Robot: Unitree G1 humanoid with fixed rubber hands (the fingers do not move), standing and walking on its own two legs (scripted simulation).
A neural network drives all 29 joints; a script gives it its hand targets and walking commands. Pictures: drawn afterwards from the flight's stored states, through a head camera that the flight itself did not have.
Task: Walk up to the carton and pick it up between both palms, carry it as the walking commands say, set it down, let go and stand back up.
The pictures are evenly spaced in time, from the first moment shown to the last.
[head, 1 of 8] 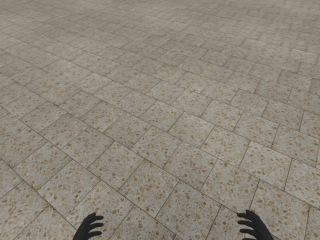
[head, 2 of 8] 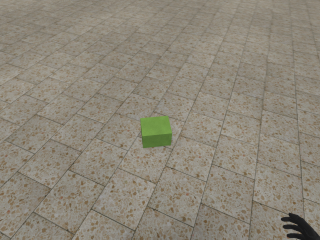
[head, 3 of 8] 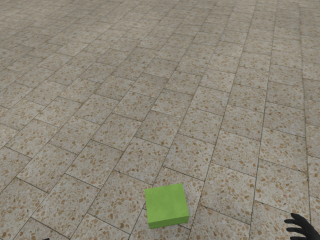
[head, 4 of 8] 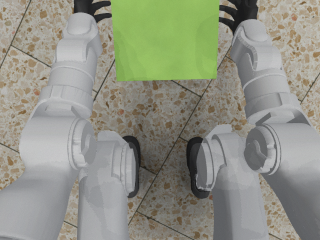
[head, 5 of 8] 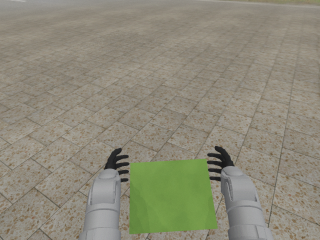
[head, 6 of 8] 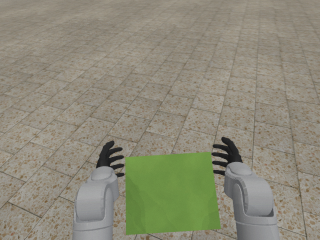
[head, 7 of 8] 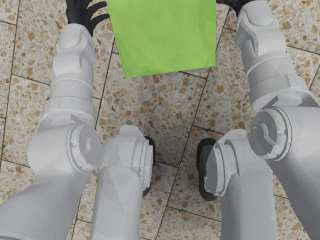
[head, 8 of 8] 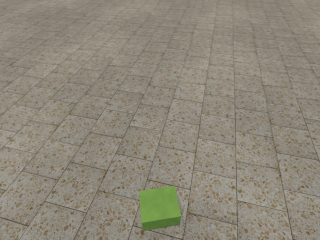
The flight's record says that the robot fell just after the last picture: no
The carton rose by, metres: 0.69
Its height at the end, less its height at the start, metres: +0.00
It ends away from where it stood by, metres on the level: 0.06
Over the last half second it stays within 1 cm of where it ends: yes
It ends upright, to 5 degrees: yes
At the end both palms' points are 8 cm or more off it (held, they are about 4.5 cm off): yes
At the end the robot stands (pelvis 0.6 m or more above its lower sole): yes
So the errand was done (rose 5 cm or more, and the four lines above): yes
